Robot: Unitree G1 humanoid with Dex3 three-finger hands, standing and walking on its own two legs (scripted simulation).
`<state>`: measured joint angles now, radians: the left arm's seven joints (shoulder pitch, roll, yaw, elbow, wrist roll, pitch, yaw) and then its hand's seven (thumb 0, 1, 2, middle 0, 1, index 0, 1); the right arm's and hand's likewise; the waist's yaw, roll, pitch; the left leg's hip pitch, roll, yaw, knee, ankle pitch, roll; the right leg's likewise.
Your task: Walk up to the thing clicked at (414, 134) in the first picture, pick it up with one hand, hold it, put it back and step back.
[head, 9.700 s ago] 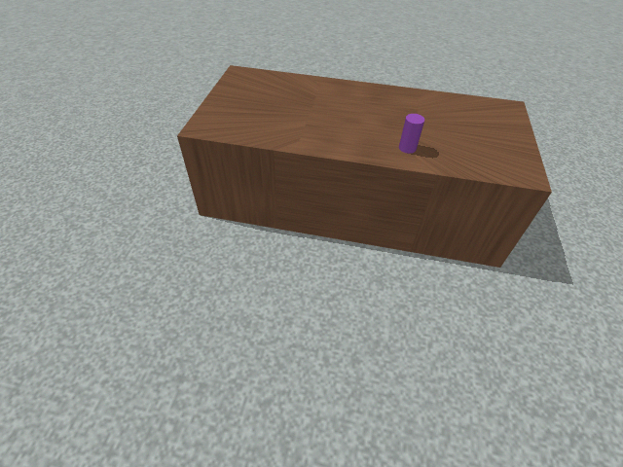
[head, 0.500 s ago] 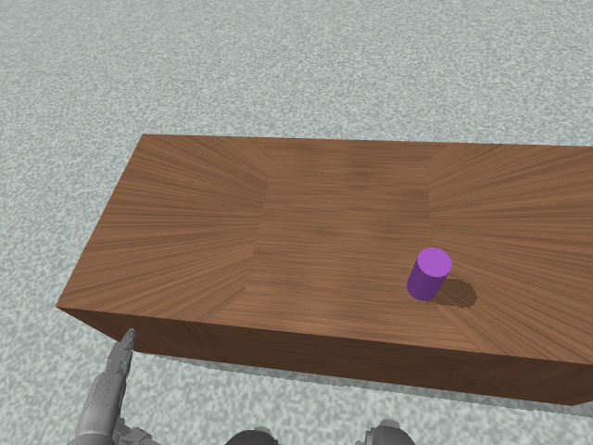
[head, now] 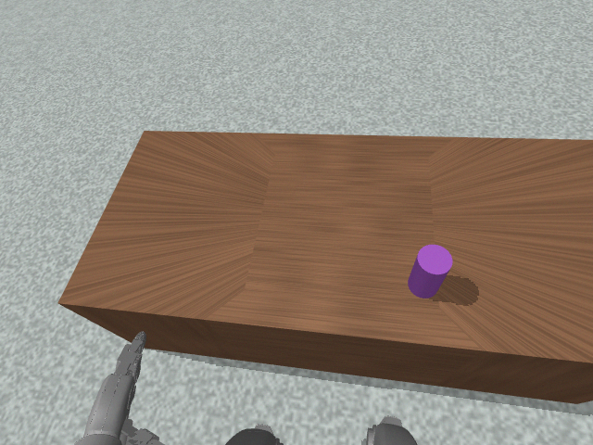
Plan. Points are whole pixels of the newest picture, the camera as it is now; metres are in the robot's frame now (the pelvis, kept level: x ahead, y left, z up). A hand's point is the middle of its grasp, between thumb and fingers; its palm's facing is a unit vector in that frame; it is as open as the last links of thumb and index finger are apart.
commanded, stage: go down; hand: right
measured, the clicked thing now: (428, 272) +0.47 -0.18 -0.24
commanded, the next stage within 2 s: approach in 0.22 s
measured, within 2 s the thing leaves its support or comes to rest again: neither
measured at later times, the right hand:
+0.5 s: hand out of the picture +0.42 -0.36 +0.05, palm faces +0.16 +0.99 -0.02, open 17.7 cm
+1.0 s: hand (500, 273) +0.45 -0.29 -0.18, palm faces +0.13 +0.99 +0.04, open 17.7 cm
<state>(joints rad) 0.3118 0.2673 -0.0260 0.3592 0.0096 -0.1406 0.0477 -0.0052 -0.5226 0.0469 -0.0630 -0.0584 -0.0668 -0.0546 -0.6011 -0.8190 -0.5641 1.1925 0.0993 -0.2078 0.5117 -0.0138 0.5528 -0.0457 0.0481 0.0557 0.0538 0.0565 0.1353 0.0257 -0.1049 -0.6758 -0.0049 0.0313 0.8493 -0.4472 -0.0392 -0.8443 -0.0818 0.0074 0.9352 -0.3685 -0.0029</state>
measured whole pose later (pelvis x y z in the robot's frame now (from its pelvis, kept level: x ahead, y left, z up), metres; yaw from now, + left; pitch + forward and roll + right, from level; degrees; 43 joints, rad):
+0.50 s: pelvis -0.01 +0.00 -0.02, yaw +0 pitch +19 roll +5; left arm 0.30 0.27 -0.04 0.31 0.02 -0.16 0.04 -0.01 -0.53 0.04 -0.06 -0.05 -0.06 -0.05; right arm -0.73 -0.90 -0.59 1.30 0.13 -0.30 0.54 -0.01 0.59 -0.03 0.05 0.06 0.06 0.06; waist 0.17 0.03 -0.12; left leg -0.80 -0.01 0.05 0.95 -0.48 -0.04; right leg -0.98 -0.09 0.03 1.03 -0.39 0.00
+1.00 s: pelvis -0.03 +0.00 -0.12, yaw +5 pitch +30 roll +9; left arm 0.34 0.30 0.04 -0.06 0.11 -0.19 -0.05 -0.01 -0.53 0.04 -0.05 -0.04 -0.05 -0.04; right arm -0.65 -0.83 -0.75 1.28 0.10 -0.64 0.45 -0.02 0.61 -0.02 0.06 0.05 0.06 0.05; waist 0.34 0.08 -0.12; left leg -1.32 -0.06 0.08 1.43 -0.63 -0.03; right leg -1.51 -0.12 0.10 1.51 -0.53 0.00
